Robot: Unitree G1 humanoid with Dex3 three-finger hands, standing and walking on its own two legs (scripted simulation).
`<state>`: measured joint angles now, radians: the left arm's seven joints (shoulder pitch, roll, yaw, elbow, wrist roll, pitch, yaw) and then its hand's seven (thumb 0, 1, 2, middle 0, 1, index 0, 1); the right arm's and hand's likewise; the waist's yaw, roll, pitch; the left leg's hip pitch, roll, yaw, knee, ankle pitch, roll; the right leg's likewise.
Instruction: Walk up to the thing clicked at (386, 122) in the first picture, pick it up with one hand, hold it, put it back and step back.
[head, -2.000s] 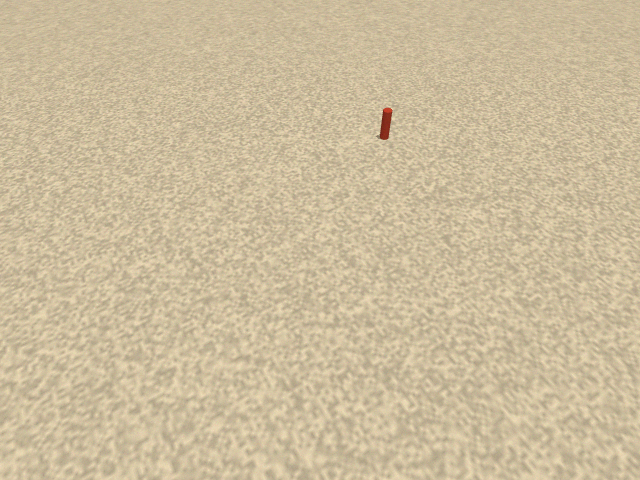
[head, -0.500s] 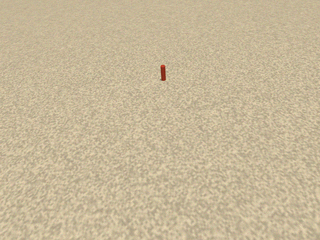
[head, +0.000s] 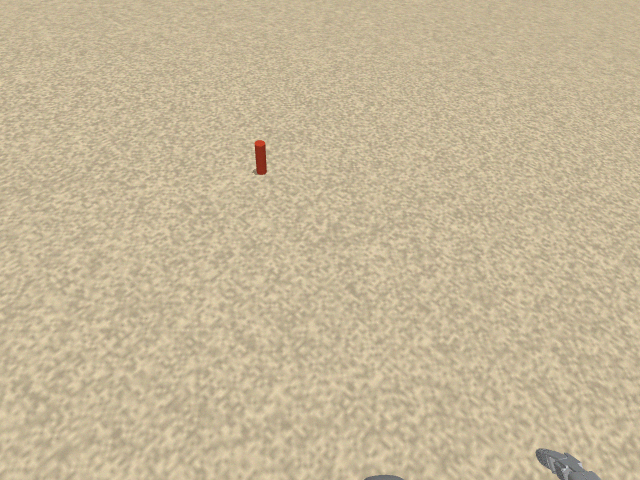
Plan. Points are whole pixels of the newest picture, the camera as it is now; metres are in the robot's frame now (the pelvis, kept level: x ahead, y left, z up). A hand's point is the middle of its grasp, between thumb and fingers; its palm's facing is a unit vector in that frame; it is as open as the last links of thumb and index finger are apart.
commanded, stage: walk up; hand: left
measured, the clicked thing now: (260, 157) +1.55 +0.17 -0.68
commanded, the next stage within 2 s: none
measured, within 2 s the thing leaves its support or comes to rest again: neither
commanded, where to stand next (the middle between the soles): +1.19 -0.03 m, yaw -2 degrees
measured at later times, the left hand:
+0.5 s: hand (190, 313) +0.40 +0.21 -0.11, palm faces -0.07 -0.93 -0.37, open 7.4 cm
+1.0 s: hand (172, 243) +0.58 +0.27 -0.14, palm faces -0.10 -0.94 -0.33, open 7.4 cm
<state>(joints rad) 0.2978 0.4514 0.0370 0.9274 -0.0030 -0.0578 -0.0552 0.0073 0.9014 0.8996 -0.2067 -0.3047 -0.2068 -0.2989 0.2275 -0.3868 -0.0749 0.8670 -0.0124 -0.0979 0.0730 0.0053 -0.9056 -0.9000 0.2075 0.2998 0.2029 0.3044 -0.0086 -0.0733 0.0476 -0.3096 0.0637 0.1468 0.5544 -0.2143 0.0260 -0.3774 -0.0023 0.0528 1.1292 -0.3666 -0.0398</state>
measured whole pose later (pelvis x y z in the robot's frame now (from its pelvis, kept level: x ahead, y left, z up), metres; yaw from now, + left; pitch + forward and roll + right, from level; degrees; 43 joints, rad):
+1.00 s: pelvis +0.52 +0.00 +0.01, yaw -4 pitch -3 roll +0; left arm 0.31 0.45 0.04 0.92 0.00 -0.05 -0.06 0.01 0.90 0.90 -0.21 -0.30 -0.21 -0.30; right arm 0.27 -0.38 -0.04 0.86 0.00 -0.09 0.06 0.00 -0.90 -0.90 0.21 0.30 0.20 0.30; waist 0.01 -0.06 0.06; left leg -0.20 0.03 0.13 0.47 -0.22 0.04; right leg -0.50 -0.09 0.01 1.00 -0.29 -0.01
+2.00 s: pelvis +0.92 -0.03 +0.00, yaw -4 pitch -3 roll +1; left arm 0.26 0.42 0.05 0.90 0.01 -0.04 -0.07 0.00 0.90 0.90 -0.21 -0.30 -0.21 -0.30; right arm 0.35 -0.42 -0.05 0.86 -0.01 -0.07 0.06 0.01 -0.90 -0.90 0.21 0.30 0.20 0.30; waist -0.03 -0.02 0.08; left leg -0.14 0.04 0.12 0.52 -0.33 0.01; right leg -0.46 -0.09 -0.03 0.69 -0.22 -0.01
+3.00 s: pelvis +1.12 -0.04 +0.00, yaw -4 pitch -2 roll +1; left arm 0.12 0.36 -0.01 1.05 0.00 -0.02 -0.01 0.00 0.90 0.90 -0.21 -0.30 -0.21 -0.30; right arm 0.12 -0.36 0.01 1.05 0.01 -0.01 0.02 0.01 -0.91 -0.90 0.21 0.30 0.20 0.30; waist 0.00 0.02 0.08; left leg -0.26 0.04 0.08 0.56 -0.26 -0.01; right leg -0.29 -0.04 -0.02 0.58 -0.25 0.01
